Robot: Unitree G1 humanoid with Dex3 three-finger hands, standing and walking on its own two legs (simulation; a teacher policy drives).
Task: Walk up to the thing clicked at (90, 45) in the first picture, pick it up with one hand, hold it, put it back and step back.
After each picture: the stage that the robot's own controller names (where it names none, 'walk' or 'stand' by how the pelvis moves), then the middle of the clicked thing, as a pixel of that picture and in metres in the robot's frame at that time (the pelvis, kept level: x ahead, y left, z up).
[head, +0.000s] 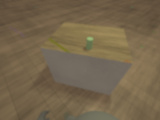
stand; (89, 43) +0.74 +0.03 +0.03
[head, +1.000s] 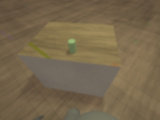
walk; (72, 46) +0.61 +0.21 +0.05
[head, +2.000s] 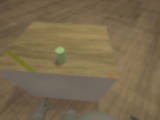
stand; (61, 55) +0.46 +0.23 +0.05
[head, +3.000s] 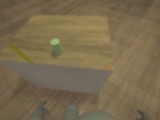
stand; (57, 47) +0.51 +0.28 +0.06
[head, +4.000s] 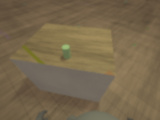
stand; (66, 52) +0.55 +0.24 +0.03
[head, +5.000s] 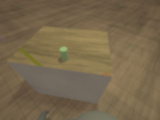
stand; (64, 54) +0.54 +0.24 +0.03
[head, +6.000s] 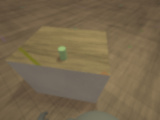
stand; (62, 53) +0.55 +0.26 +0.02
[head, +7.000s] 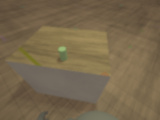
stand; (63, 53) +0.55 +0.26 +0.02
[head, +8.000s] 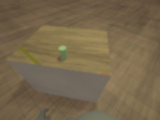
rise first; (63, 53) +0.55 +0.25 +0.03
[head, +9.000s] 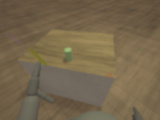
rise first; (68, 54) +0.56 +0.25 +0.03
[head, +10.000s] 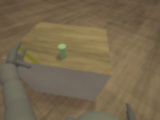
go down; (62, 51) +0.56 +0.23 +0.03
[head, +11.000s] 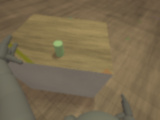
go down; (59, 49) +0.53 +0.23 +0.05
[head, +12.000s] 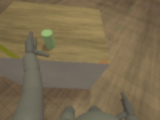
close in; (49, 39) +0.55 +0.25 +0.09
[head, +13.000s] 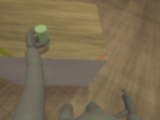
close; (43, 36) +0.56 +0.25 +0.10
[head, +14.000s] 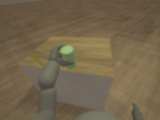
lift; (69, 57) +0.31 +0.14 +0.25
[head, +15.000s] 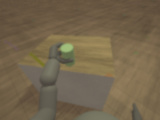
hold; (68, 55) +0.33 +0.15 +0.25
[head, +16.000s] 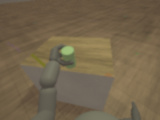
hold; (69, 58) +0.32 +0.14 +0.24
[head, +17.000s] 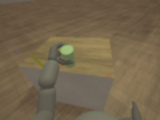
hold; (68, 57) +0.32 +0.14 +0.25
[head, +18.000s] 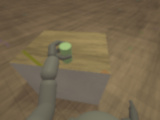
crouch; (66, 53) +0.38 +0.16 +0.21
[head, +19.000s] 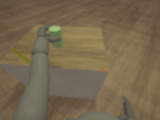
lower; (56, 37) +0.48 +0.20 +0.24
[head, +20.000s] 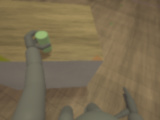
lower; (44, 42) +0.52 +0.22 +0.10
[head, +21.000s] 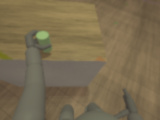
lower; (45, 42) +0.51 +0.23 +0.10
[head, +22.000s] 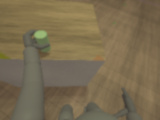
lower; (43, 42) +0.52 +0.24 +0.10
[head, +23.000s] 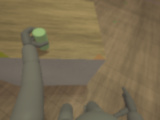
lower; (42, 39) +0.53 +0.24 +0.10
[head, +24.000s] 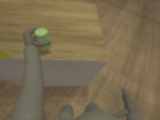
open; (44, 40) +0.53 +0.24 +0.10
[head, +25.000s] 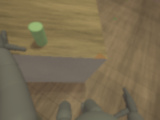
sink last; (39, 35) +0.53 +0.25 +0.10
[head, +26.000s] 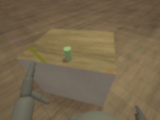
sink last; (68, 54) +0.54 +0.25 +0.07
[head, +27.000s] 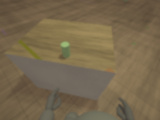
stand; (65, 50) +0.53 +0.23 +0.06
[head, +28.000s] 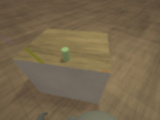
stand; (65, 54) +0.56 +0.24 +0.04
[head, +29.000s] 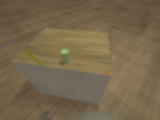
stand; (65, 56) +0.53 +0.24 +0.02
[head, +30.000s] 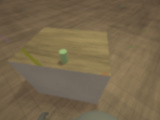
stand; (63, 56) +0.52 +0.25 +0.02
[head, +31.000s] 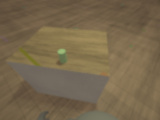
stand; (62, 56) +0.52 +0.25 +0.02
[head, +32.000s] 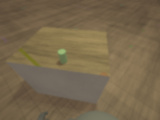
stand; (62, 56) +0.52 +0.25 +0.02
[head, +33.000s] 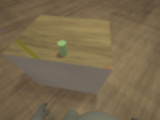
walk; (63, 48) +0.54 +0.25 +0.03
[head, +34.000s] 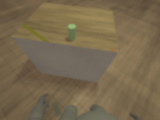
walk; (72, 32) +0.68 +0.20 +0.05
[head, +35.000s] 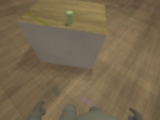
walk; (69, 18) +0.91 +0.28 +0.04
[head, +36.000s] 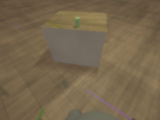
stand; (77, 22) +1.16 +0.29 +0.04
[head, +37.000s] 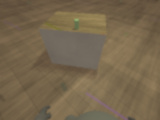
stand; (76, 24) +1.13 +0.22 +0.03
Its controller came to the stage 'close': yes
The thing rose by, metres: 0.22
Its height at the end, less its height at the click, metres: +0.00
